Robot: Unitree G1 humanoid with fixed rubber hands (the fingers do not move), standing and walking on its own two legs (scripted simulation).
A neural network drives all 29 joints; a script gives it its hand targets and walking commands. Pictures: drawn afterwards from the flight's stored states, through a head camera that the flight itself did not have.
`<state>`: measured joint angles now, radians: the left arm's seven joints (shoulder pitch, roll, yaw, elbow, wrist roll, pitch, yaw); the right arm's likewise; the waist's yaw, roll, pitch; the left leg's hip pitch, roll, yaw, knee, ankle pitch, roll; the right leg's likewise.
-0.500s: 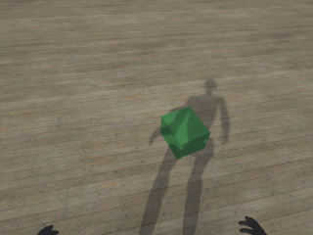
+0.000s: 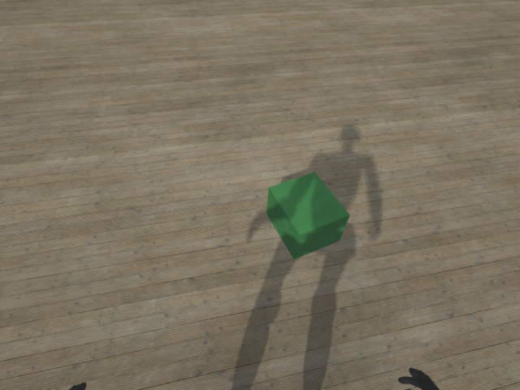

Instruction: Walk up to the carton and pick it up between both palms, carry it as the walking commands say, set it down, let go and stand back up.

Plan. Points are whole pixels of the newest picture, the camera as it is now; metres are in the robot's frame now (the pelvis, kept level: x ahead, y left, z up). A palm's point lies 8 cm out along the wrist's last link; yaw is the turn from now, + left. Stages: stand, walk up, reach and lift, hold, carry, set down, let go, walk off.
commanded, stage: stand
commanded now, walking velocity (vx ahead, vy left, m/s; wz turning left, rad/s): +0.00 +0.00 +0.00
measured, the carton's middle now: (304, 214) +0.94 -0.23 -0.67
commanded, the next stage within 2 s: walk up in 0.44 s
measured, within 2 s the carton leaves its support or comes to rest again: neither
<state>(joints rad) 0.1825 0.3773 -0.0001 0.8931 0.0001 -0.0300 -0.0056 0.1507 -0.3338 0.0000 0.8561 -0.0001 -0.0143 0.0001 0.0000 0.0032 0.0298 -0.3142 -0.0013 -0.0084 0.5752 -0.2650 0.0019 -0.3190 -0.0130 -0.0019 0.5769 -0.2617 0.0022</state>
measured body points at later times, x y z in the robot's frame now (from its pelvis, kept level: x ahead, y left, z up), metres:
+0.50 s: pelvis -0.02 +0.00 +0.00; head -0.01 -0.01 +0.45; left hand +0.08 +0.30 -0.11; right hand +0.10 -0.29 -0.11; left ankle +0.02 +0.12 -0.73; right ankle +0.03 -0.12 -0.73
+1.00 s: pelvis +0.03 -0.09 +0.00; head +0.04 -0.12 +0.45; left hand +0.09 +0.18 -0.12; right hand +0.08 -0.37 -0.14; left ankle +0.03 +0.10 -0.68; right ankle +0.03 -0.20 -0.73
